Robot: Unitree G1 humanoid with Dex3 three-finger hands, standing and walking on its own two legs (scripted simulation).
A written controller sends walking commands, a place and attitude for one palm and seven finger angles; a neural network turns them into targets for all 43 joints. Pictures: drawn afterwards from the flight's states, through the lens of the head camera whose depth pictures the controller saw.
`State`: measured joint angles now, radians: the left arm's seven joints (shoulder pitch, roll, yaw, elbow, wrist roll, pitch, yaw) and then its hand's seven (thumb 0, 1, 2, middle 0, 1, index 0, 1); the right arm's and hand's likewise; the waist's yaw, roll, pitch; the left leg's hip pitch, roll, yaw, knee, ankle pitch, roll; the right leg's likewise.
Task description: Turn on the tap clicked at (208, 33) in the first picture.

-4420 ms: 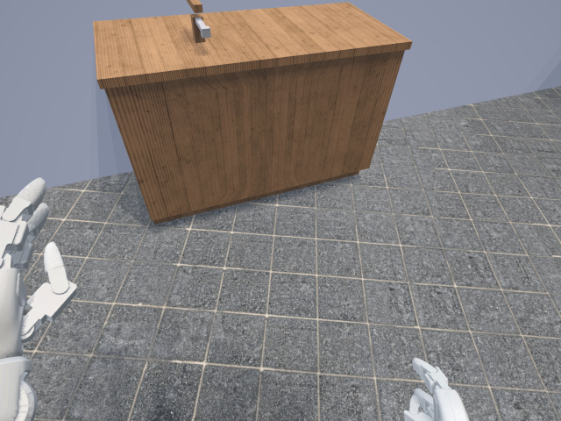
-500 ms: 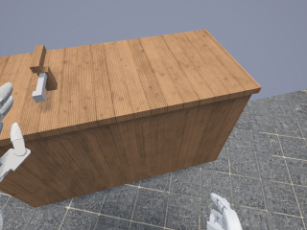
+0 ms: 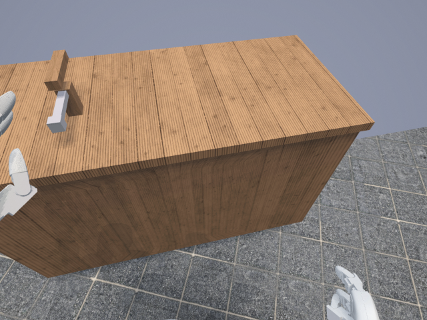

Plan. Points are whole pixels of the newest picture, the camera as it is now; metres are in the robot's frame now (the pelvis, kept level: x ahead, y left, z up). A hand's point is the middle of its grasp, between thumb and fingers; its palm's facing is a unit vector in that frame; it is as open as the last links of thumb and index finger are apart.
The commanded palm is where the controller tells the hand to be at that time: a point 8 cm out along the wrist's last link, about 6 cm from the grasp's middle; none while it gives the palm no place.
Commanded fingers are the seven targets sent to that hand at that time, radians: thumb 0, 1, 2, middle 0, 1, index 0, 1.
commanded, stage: come to a stop and stand still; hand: left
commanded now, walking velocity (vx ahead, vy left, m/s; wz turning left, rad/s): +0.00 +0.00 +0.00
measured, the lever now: (57, 124) +0.47 +0.40 +0.07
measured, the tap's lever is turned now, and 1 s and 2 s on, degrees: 0 0 0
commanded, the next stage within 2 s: look again from close up in 1.92 s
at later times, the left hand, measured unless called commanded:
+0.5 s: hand out of the picture +0.17 +0.35 +0.20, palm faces +0.53 -0.81 -0.25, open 7.4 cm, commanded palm +0.11 +0.36 +0.18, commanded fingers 0.00 0.90 0.90 -0.20 -0.30 -0.20 -0.30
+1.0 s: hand out of the picture +0.11 +0.35 +0.19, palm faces +0.54 -0.78 -0.31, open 7.4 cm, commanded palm +0.05 +0.37 +0.18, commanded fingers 0.00 0.90 0.90 -0.20 -0.30 -0.20 -0.30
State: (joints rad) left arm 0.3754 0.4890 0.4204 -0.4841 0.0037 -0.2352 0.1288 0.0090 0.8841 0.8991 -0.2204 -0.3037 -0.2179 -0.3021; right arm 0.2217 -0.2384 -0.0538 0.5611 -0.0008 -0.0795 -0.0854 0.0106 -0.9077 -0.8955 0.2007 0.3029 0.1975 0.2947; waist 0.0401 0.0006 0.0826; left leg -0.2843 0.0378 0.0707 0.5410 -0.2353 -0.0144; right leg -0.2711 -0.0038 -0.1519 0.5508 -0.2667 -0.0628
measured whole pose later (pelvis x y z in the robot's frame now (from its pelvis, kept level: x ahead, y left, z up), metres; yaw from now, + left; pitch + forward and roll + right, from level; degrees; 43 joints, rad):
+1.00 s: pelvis -0.08 +0.08 +0.01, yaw +6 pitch -5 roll -1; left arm 0.31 0.34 0.33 -0.40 -0.01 -0.19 0.13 0.01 0.89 0.90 -0.21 -0.30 -0.21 -0.30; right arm 0.22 -0.19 0.01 0.58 -0.01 -0.12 -0.02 0.01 -0.90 -0.89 0.21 0.30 0.20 0.30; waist 0.04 -0.01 0.07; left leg -0.24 -0.04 0.16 0.38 -0.18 0.04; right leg -0.24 0.01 0.07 0.47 -0.32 -0.03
